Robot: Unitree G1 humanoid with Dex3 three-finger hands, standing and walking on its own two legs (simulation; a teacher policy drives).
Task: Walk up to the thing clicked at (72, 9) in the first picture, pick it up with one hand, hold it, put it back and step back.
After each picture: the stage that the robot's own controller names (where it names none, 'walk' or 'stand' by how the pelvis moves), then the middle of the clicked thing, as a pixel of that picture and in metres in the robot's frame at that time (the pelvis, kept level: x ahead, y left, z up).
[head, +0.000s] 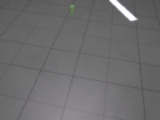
stand; (72, 9) +2.16 +0.14 -0.72
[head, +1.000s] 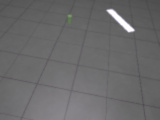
walk; (69, 19) +2.04 +0.11 -0.72
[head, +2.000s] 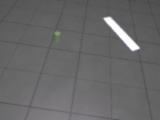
walk; (57, 37) +1.39 +0.20 -0.72
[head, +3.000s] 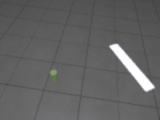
walk; (53, 76) +0.89 +0.21 -0.72
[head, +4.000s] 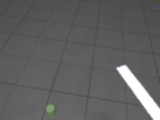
walk; (50, 111) +0.55 +0.21 -0.71
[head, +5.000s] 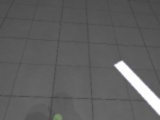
stand; out of the picture +0.44 +0.10 -0.70
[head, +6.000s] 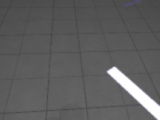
stand; out of the picture +0.40 +0.19 -0.71
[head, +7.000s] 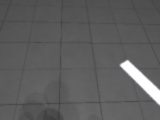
stand; out of the picture +0.36 +0.06 -0.71
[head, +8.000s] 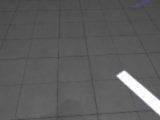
stand; out of the picture +0.35 +0.12 -0.72
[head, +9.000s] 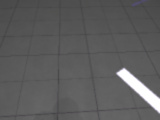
stand; out of the picture +0.37 +0.10 -0.73
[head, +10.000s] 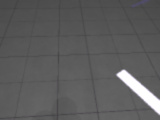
stand; out of the picture +0.36 +0.10 -0.73
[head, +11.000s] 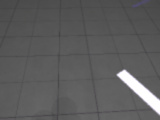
stand; out of the picture +0.36 +0.10 -0.73
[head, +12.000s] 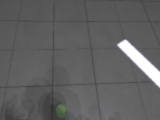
go down; (61, 111) +0.39 +0.09 -0.62
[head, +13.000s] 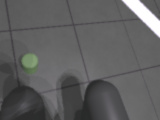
go down; (30, 64) +0.45 +0.15 -0.31
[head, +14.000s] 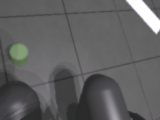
close in; (19, 55) +0.46 +0.16 -0.28
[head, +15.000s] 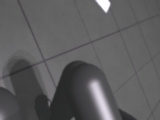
close; out of the picture +0.45 +0.20 -0.24
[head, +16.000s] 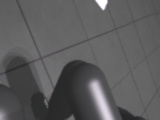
lift; out of the picture +0.44 +0.20 -0.25
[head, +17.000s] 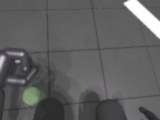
lift; (35, 96) +0.31 +0.19 -0.24
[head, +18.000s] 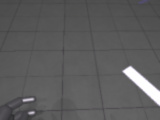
stand; out of the picture +0.30 +0.06 -0.70
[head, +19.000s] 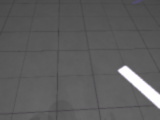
stand; out of the picture +0.29 +0.07 -0.68
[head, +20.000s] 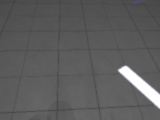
stand; out of the picture +0.28 +0.06 -0.68
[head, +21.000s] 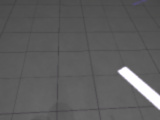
stand; out of the picture +0.28 +0.06 -0.68
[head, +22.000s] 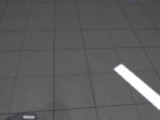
stand; out of the picture +0.27 +0.06 -0.68
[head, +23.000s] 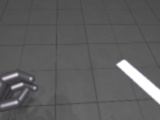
hold; out of the picture +0.28 +0.06 -0.67
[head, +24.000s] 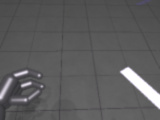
hold; out of the picture +0.27 +0.06 -0.71
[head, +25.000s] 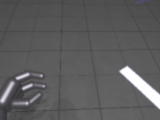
hold; out of the picture +0.27 +0.06 -0.71
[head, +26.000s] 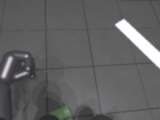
crouch; (59, 114) +0.31 +0.07 -0.55
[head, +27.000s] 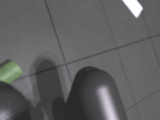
lower; (3, 76) +0.35 +0.13 -0.28
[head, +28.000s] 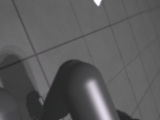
lower; out of the picture +0.35 +0.16 -0.28
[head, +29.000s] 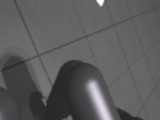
lower; out of the picture +0.35 +0.16 -0.27
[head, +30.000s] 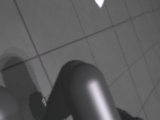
lower; out of the picture +0.36 +0.16 -0.27
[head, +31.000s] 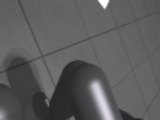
lower; out of the picture +0.36 +0.16 -0.27
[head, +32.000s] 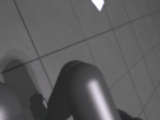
open; out of the picture +0.36 +0.17 -0.26
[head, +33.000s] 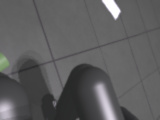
stand; out of the picture +0.37 +0.16 -0.28
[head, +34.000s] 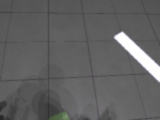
stand; (58, 119) +0.32 +0.08 -0.61
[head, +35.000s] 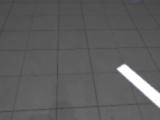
stand; out of the picture +0.31 +0.08 -0.69
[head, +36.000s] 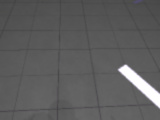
stand; out of the picture +0.31 +0.07 -0.69
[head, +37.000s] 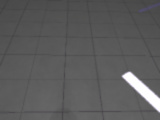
stand; out of the picture +0.33 +0.06 -0.74
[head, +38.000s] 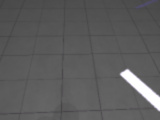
stand; out of the picture +0.33 +0.08 -0.75
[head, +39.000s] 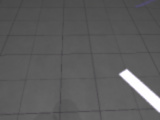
stand; out of the picture +0.31 +0.08 -0.75
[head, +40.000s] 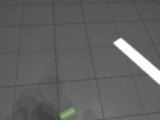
walk; (66, 113) +0.40 +0.06 -0.73
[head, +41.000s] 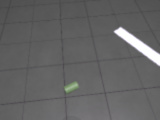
walk; (71, 87) +0.67 +0.14 -0.72
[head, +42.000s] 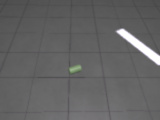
stand; (74, 69) +0.99 +0.09 -0.73
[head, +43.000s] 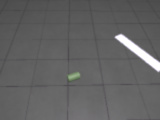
stand; (73, 76) +0.93 +0.08 -0.74
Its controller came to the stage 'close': yes
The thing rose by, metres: 0.28
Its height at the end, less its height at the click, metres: -0.02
